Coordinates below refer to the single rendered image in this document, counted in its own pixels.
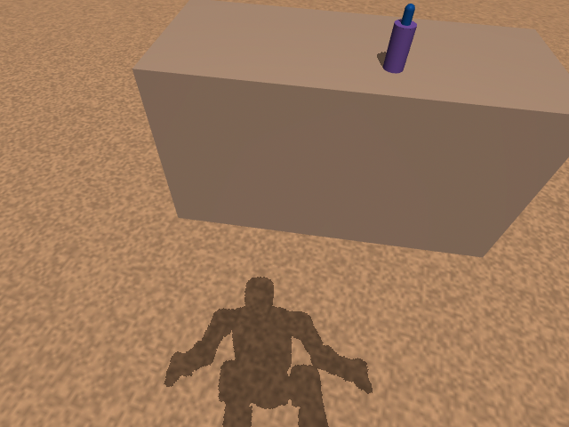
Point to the bottle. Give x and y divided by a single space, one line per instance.
400 41

